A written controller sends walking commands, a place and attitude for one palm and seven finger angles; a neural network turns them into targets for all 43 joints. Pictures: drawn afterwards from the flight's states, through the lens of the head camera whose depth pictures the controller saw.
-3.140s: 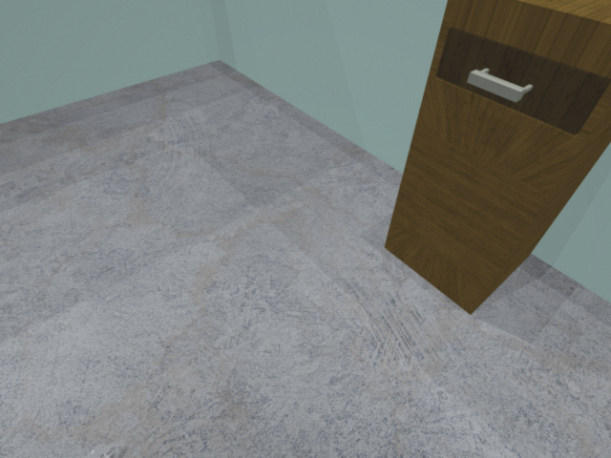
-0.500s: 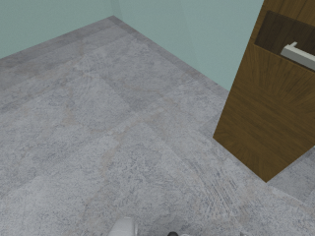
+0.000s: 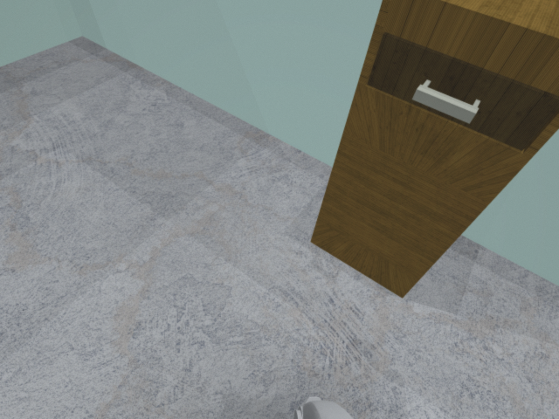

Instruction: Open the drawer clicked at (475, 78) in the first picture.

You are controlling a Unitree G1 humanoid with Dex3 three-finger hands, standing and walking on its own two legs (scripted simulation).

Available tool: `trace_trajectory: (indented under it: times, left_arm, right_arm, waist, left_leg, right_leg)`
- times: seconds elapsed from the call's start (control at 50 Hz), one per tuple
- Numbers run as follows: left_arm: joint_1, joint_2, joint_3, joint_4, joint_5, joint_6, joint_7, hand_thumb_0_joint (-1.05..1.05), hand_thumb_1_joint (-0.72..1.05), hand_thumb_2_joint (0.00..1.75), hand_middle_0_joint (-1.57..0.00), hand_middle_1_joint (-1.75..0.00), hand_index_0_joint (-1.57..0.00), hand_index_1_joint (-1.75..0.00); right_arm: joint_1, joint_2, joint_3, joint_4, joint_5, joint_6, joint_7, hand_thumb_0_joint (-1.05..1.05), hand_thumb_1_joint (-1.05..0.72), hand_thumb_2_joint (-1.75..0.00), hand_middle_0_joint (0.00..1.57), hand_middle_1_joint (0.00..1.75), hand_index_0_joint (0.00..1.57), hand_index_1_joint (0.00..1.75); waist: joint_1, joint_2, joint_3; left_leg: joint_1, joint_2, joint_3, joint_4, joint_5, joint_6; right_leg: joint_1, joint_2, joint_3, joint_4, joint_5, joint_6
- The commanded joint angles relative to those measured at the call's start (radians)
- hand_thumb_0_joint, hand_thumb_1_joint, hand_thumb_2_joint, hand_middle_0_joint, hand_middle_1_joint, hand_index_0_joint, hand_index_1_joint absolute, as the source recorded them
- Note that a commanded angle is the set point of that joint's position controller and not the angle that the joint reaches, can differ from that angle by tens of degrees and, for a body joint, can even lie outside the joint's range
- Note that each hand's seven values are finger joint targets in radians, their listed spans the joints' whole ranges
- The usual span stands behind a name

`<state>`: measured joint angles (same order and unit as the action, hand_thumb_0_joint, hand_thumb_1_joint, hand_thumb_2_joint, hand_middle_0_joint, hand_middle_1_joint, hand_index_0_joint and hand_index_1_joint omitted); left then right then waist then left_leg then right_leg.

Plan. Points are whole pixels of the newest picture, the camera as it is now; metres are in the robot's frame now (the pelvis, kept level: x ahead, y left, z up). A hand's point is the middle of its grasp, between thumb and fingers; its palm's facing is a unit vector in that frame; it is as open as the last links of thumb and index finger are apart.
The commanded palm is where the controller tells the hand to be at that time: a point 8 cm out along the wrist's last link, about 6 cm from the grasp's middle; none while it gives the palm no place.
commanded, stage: turn to face it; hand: left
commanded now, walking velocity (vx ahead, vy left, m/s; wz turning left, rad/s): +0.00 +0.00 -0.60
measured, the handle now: (447, 98) +0.76 -0.29 +0.07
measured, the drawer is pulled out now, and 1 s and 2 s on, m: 0.00 0.00 0.00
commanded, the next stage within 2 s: take the last steps up to it in 0.68 s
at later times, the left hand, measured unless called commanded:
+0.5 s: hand (226, 382) +0.19 +0.10 -0.15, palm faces -0.31 -0.91 -0.27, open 7.4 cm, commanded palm none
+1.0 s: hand (184, 415) +0.14 +0.16 -0.18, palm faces -0.39 -0.91 -0.15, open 7.4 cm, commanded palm none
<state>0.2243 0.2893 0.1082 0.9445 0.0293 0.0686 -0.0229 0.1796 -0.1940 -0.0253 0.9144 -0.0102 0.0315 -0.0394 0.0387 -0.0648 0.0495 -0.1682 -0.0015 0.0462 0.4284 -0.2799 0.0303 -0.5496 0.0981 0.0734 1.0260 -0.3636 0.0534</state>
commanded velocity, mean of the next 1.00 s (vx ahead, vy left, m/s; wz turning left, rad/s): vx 0.07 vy -0.02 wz -0.34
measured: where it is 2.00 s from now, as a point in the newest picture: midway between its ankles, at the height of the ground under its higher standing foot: outside the picture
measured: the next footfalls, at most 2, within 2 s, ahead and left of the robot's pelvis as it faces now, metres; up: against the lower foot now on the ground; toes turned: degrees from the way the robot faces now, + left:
right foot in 0.36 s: +0.02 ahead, -0.16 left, +0.00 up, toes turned -20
left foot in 0.82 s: +0.10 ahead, +0.06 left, +0.00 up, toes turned -19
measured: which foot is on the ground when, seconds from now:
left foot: down 0.00-0.36, up 0.38-0.80, down 0.82-1.00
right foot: up 0.00-0.34, down 0.36-0.82, up 0.84-1.00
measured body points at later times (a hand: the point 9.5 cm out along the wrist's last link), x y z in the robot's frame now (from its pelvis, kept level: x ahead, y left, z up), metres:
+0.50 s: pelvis +0.00 -0.05 -0.01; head +0.03 -0.08 +0.44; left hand +0.21 +0.14 -0.13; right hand -0.07 -0.30 -0.17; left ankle +0.00 +0.10 -0.67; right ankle -0.02 -0.14 -0.74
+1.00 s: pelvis +0.04 -0.01 +0.01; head +0.06 +0.02 +0.45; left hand +0.17 +0.21 -0.17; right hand -0.04 -0.24 -0.12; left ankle +0.07 +0.07 -0.74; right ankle -0.06 -0.13 -0.65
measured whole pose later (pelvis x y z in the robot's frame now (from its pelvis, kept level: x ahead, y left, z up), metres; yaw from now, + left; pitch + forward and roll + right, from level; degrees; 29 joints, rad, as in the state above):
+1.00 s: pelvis +0.04 -0.01 +0.01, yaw -27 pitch +0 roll -3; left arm 0.29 0.24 0.09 1.02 0.03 0.05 -0.03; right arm 0.29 -0.14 -0.01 0.99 -0.02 -0.02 -0.03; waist 0.00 -0.05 0.00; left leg -0.18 0.06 0.12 0.41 -0.24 0.03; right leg -0.48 0.01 0.02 1.10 -0.31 0.02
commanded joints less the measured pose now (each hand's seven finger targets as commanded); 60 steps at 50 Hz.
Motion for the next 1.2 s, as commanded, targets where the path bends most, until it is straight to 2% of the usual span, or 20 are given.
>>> trace_trajectory:
  times: [0.0, 0.14, 0.24, 0.3, 0.32, 0.34, 0.36, 0.38, 0.4, 0.48, 0.58, 0.7, 0.76, 0.78, 0.8, 0.82, 0.84, 0.88, 0.94, 1.18]
  left_arm:
    - [0.008, 0.056, 0.008, -0.071, -0.001, -0.008, -0.009, 0.0, 0.9, 0.9, -0.2, -0.3, -0.2, -0.3]
    - [-0.159, 0.026, -0.016, -0.117, -0.007, -0.008, -0.014, 0.0, 0.9, 0.9, -0.2, -0.3, -0.2, -0.3]
    - [-0.17, 0.016, -0.024, -0.124, -0.008, -0.021, -0.013, 0.0, 0.9, 0.9, -0.2, -0.3, -0.2, -0.3]
    - [-0.063, 0.047, -0.015, -0.098, -0.007, -0.046, -0.006, 0.0, 0.9, 0.9, -0.2, -0.3, -0.2, -0.3]
    - [0.048, 0.135, 0.0, -0.068, 0.001, -0.063, 0.007, 0.0, 0.9, 0.9, -0.2, -0.3, -0.2, -0.3]
    - [0.124, 0.243, 0.023, -0.043, -0.003, -0.067, 0.027, 0.0, 0.9, 0.9, -0.2, -0.3, -0.2, -0.3]
    - [0.137, 0.23, 0.02, -0.038, -0.021, -0.061, 0.041, 0.0, 0.9, 0.9, -0.2, -0.3, -0.2, -0.3]
    - [0.085, 0.185, 0.013, -0.048, -0.019, -0.057, 0.048, 0.0, 0.9, 0.9, -0.2, -0.3, -0.2, -0.3]
    - [0.028, 0.171, 0.01, -0.068, -0.017, -0.053, 0.049, 0.0, 0.9, 0.9, -0.2, -0.3, -0.2, -0.3]
    - [-0.092, 0.107, -0.014, -0.104, -0.013, -0.061, 0.045, 0.0, 0.9, 0.9, -0.2, -0.3, -0.2, -0.3]
    - [-0.052, 0.11, -0.015, -0.085, -0.009, -0.061, 0.039, 0.0, 0.9, 0.9, -0.2, -0.3, -0.2, -0.3]
    - [-0.034, 0.114, -0.005, -0.076, -0.001, -0.052, 0.043, 0.0, 0.9, 0.9, -0.2, -0.3, -0.2, -0.3]
    - [-0.061, 0.089, -0.01, -0.069, -0.013, -0.044, 0.044, 0.0, 0.9, 0.9, -0.2, -0.3, -0.2, -0.3]
    - [-0.025, 0.036, -0.02, -0.068, -0.021, -0.04, 0.04, 0.0, 0.9, 0.9, -0.2, -0.3, -0.2, -0.3]
    - [0.014, -0.023, -0.029, -0.074, -0.025, -0.036, 0.03, 0.0, 0.9, 0.9, -0.2, -0.3, -0.2, -0.3]
    - [-0.022, 0.006, -0.023, -0.082, -0.01, -0.034, 0.026, 0.0, 0.9, 0.9, -0.2, -0.3, -0.2, -0.3]
    - [-0.031, 0.026, -0.013, -0.073, 0.005, -0.028, 0.021, 0.0, 0.9, 0.9, -0.2, -0.3, -0.2, -0.3]
    - [0.0, 0.032, -0.003, -0.031, 0.013, -0.035, 0.0, 0.0, 0.9, 0.9, -0.2, -0.3, -0.2, -0.3]
    - [0.05, -0.01, -0.015, 0.01, 0.007, -0.049, -0.011, 0.0, 0.9, 0.9, -0.2, -0.3, -0.2, -0.3]
    - [-0.1, -0.066, -0.04, 0.013, 0.001, -0.054, -0.018, 0.0, 0.9, 0.9, -0.2, -0.3, -0.2, -0.3]
  right_arm:
    - [-0.035, -0.167, -0.04, -0.091, -0.01, -0.047, -0.011, 0.0, -0.9, -0.9, 0.2, 0.3, 0.2, 0.3]
    - [0.14, -0.198, -0.063, -0.026, -0.013, -0.045, -0.004, 0.0, -0.9, -0.9, 0.2, 0.3, 0.2, 0.3]
    - [0.133, -0.227, -0.08, -0.013, -0.017, -0.04, 0.007, 0.0, -0.9, -0.9, 0.2, 0.3, 0.2, 0.3]
    - [0.124, -0.227, -0.081, -0.012, -0.007, -0.04, 0.015, 0.0, -0.9, -0.9, 0.2, 0.3, 0.2, 0.3]
    - [0.137, -0.193, -0.073, -0.026, 0.005, -0.037, 0.023, 0.0, -0.9, -0.9, 0.2, 0.3, 0.2, 0.3]
    - [0.081, -0.101, -0.044, -0.077, 0.003, -0.031, 0.027, 0.0, -0.9, -0.9, 0.2, 0.3, 0.2, 0.3]
    - [0.041, -0.123, -0.041, -0.088, 0.004, -0.018, 0.007, 0.0, -0.9, -0.9, 0.2, 0.3, 0.2, 0.3]
    - [0.029, -0.112, -0.043, -0.073, 0.003, -0.012, 0.004, 0.0, -0.9, -0.9, 0.2, 0.3, 0.2, 0.3]
    - [0.027, -0.113, -0.043, -0.061, 0.0, -0.007, 0.008, 0.0, -0.9, -0.9, 0.2, 0.3, 0.2, 0.3]
    - [0.104, -0.119, -0.047, -0.002, -0.01, 0.004, 0.016, 0.0, -0.9, -0.9, 0.2, 0.3, 0.2, 0.3]
    - [0.074, -0.111, -0.048, -0.003, -0.01, 0.007, 0.019, 0.0, -0.9, -0.9, 0.2, 0.3, 0.2, 0.3]
    - [0.035, -0.091, -0.039, -0.019, 0.001, -0.014, 0.013, 0.0, -0.9, -0.9, 0.2, 0.3, 0.2, 0.3]
    - [0.143, -0.084, -0.034, 0.022, 0.004, -0.03, 0.005, 0.0, -0.9, -0.9, 0.2, 0.3, 0.2, 0.3]
    - [0.171, -0.136, -0.037, 0.03, -0.003, -0.041, 0.001, 0.0, -0.9, -0.9, 0.2, 0.3, 0.2, 0.3]
    - [0.176, -0.231, -0.054, 0.02, -0.018, -0.044, 0.003, 0.0, -0.9, -0.9, 0.2, 0.3, 0.2, 0.3]
    - [0.169, -0.259, -0.057, 0.006, -0.024, -0.035, 0.005, 0.0, -0.9, -0.9, 0.2, 0.3, 0.2, 0.3]
    - [0.141, -0.232, -0.05, 0.006, -0.026, -0.041, 0.0, 0.0, -0.9, -0.9, 0.2, 0.3, 0.2, 0.3]
    - [0.091, -0.161, -0.031, 0.004, -0.023, -0.056, -0.004, 0.0, -0.9, -0.9, 0.2, 0.3, 0.2, 0.3]
    - [0.139, -0.124, -0.026, 0.031, -0.013, -0.08, -0.005, 0.0, -0.9, -0.9, 0.2, 0.3, 0.2, 0.3]
    - [0.349, -0.091, -0.04, 0.165, -0.022, -0.096, -0.003, 0.0, -0.9, -0.9, 0.2, 0.3, 0.2, 0.3]
  waist:
    - [-0.004, 0.188, -0.039]
    - [-0.092, 0.248, -0.014]
    - [-0.093, 0.301, -0.049]
    - [-0.026, 0.221, -0.126]
    - [0.022, 0.037, -0.207]
    - [0.048, -0.225, -0.223]
    - [0.056, -0.152, -0.234]
    - [0.034, -0.1, -0.172]
    - [0.017, -0.149, -0.133]
    - [-0.061, -0.06, -0.084]
    - [-0.046, -0.069, -0.045]
    - [-0.031, -0.098, -0.072]
    - [-0.081, -0.051, -0.096]
    - [-0.081, 0.097, -0.117]
    - [-0.075, 0.383, -0.094]
    - [-0.093, 0.355, -0.033]
    - [-0.084, 0.318, 0.011]
    - [-0.047, 0.208, 0.039]
    - [-0.047, 0.194, -0.007]
    - [-0.104, 0.209, 0.097]
  left_leg:
    - [0.086, 0.256, -0.075, -0.104, 0.462, 0.084]
    - [0.2, 0.313, -0.024, -0.048, 0.654, 0.103]
    - [0.164, 0.341, 0.042, 0.015, 0.666, 0.083]
    - [0.091, 0.311, 0.123, 0.215, 0.643, 0.0]
    - [-0.124, 0.267, 0.164, 0.425, 0.411, -0.059]
    - [-0.412, 0.113, 0.15, 0.671, -0.314, -0.114]
    - [-0.418, 0.125, -0.014, 0.744, -0.378, -0.1]
    - [-0.437, 0.14, -0.043, 0.769, -0.305, -0.097]
    - [-0.441, 0.143, -0.04, 0.785, -0.259, -0.102]
    - [-0.356, 0.126, -0.021, 0.71, -0.104, -0.122]
    - [-0.329, 0.099, -0.012, 0.612, -0.07, -0.12]
    - [-0.214, 0.065, 0.001, 0.339, -0.127, -0.098]
    - [0.009, 0.052, 0.014, 0.039, 0.074, -0.081]
    - [0.117, 0.159, -0.102, -0.074, 0.077, -0.048]
    - [0.135, 0.39, -0.37, -0.192, -0.009, 0.033]
    - [0.007, 0.477, -0.468, -0.264, -0.219, 0.11]
    - [-0.046, 0.468, -0.475, -0.315, -0.35, 0.106]
    - [-0.039, 0.344, -0.304, -0.299, -0.305, 0.045]
    - [0.05, 0.272, -0.14, -0.265, -0.102, 0.019]
    - [0.147, 0.353, -0.067, -0.277, 0.101, 0.117]
  right_leg:
    - [-0.084, -0.088, -0.039, 0.186, -0.003, 0.033]
    - [-0.041, -0.14, -0.123, -0.077, -0.06, 0.03]
    - [0.11, -0.123, -0.17, -0.274, -0.065, -0.01]
    - [0.358, -0.115, -0.173, -0.568, 0.16, -0.045]
    - [0.627, -0.265, -0.007, -0.628, 0.452, -0.1]
    - [0.739, -0.51, 0.304, -0.601, 0.941, -0.206]
    - [0.683, -0.534, 0.266, -0.579, 1.025, -0.285]
    - [0.618, -0.474, 0.204, -0.603, 0.877, -0.281]
    - [0.548, -0.432, 0.206, -0.634, 0.724, -0.261]
    - [0.398, -0.329, 0.066, -0.659, 0.631, -0.21]
    - [0.334, -0.31, 0.118, -0.701, 0.448, -0.217]
    - [0.349, -0.319, 0.201, -0.655, 0.483, -0.244]
    - [0.267, -0.256, 0.169, -0.563, 0.413, -0.171]
    - [0.173, -0.172, 0.114, -0.472, 0.203, -0.122]
    - [0.019, -0.044, -0.031, -0.275, -0.154, -0.059]
    - [-0.004, -0.057, -0.039, -0.082, -0.233, -0.052]
    - [-0.043, -0.088, 0.001, 0.028, -0.184, -0.052]
    - [-0.064, -0.104, -0.015, 0.106, -0.027, -0.046]
    - [-0.073, -0.116, -0.047, 0.136, 0.099, -0.029]
    - [-0.127, -0.216, -0.119, -0.158, 0.107, -0.016]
